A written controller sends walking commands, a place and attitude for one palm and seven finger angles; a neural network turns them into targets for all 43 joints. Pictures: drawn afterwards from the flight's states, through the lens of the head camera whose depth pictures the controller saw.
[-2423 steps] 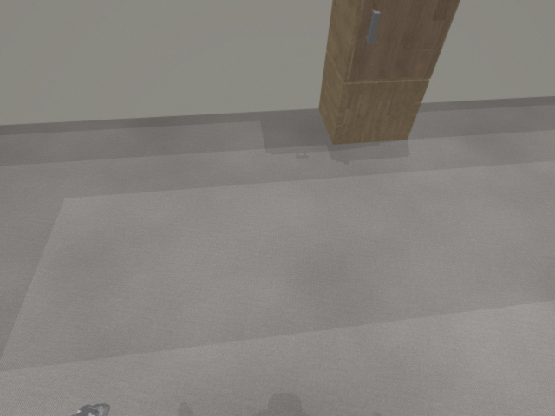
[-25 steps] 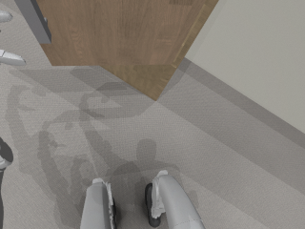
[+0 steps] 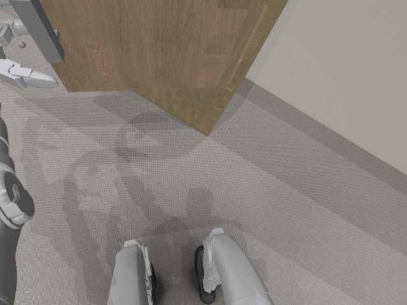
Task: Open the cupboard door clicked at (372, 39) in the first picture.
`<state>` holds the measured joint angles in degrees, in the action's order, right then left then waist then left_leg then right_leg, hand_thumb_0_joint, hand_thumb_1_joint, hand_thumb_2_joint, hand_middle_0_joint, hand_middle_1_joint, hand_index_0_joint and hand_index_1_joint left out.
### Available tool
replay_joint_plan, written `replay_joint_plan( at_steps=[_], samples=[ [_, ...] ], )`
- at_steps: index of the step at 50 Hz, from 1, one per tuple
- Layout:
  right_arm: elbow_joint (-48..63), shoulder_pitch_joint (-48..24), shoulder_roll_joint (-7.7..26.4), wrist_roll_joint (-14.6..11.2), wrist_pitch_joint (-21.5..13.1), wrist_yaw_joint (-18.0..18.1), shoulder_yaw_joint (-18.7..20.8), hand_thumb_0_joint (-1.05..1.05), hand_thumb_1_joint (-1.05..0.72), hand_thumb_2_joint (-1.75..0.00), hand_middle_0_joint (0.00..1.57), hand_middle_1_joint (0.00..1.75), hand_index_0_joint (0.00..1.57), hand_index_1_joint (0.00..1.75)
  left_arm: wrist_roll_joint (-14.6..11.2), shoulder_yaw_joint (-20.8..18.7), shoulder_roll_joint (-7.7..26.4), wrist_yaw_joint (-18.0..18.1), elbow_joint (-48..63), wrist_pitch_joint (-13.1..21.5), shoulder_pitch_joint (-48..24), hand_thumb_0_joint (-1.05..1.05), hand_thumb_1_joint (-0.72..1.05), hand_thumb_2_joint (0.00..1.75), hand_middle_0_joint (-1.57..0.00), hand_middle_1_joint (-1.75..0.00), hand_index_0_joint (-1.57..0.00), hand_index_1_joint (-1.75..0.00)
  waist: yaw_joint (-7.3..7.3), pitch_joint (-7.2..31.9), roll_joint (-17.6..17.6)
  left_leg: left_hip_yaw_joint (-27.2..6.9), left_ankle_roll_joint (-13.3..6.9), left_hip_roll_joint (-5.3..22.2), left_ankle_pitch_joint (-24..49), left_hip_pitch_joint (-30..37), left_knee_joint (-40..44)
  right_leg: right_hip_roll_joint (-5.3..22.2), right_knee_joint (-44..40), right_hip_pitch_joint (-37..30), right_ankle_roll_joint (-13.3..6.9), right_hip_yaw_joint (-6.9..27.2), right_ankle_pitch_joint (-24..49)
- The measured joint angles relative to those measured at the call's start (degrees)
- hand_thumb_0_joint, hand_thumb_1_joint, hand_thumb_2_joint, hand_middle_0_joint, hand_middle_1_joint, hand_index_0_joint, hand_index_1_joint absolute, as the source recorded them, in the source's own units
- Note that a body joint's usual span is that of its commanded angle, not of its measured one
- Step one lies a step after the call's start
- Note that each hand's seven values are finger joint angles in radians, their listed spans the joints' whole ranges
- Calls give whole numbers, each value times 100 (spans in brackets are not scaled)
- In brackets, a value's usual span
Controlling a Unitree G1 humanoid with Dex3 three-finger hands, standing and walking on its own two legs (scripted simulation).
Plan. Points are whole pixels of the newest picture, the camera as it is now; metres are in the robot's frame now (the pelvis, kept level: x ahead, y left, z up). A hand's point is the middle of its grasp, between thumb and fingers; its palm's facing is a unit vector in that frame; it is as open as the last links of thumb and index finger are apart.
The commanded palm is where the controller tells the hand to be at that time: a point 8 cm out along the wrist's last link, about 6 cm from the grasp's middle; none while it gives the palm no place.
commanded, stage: slide the fingers in behind the handle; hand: left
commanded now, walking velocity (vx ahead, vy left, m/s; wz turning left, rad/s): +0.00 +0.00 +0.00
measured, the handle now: (41, 19) +0.60 +0.22 +0.05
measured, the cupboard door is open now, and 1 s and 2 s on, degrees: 38 38 38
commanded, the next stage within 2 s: close the thumb around the handle in 0.98 s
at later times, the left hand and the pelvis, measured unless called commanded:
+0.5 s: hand (46, 43) +0.56 +0.21 +0.05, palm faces +0.04 -1.00 +0.00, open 14.0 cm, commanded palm +0.54 +0.23 +0.05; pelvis +0.01 +0.00 +0.00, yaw +0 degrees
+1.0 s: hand (52, 43) +0.56 +0.20 +0.05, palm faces +0.05 -1.00 -0.02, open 13.9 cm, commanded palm +0.53 +0.23 +0.05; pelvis +0.01 -0.01 +0.00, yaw +0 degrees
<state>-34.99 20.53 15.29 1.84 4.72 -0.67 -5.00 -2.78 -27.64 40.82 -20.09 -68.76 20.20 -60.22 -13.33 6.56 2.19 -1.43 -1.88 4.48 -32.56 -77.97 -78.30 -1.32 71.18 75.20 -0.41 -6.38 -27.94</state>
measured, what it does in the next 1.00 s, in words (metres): stands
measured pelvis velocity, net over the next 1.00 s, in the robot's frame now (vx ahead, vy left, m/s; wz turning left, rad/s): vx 0.01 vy -0.01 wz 0.01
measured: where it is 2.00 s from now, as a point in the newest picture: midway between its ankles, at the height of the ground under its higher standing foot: (177, 292)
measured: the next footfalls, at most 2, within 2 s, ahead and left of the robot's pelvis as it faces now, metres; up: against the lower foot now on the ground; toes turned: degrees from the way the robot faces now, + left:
none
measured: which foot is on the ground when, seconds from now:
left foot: down 0.00-1.00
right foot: down 0.00-1.00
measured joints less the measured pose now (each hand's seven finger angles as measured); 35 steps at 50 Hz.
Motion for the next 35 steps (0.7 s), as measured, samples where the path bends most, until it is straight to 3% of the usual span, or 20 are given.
replay_joint_plan(
  at_steps=[22,35],
  samples=[
    [-44,-62,-54,49,-7,-70,82,1,-90,-89,20,30,20,30,32,258,-445,419,82,131,25,-1,-50,30,-30,-120,-30,-121,39,30,15,2,34,-26,-19,74,49,18,11,-50,-27,8,-58],
    [-25,-31,-76,74,5,-116,116,1,-90,-89,20,30,20,30,120,215,-723,717,72,277,157,-1,-50,30,-30,-120,-30,-121,15,60,40,56,36,-19,-34,206,113,9,-16,-141,-26,64,-72]
  ],
)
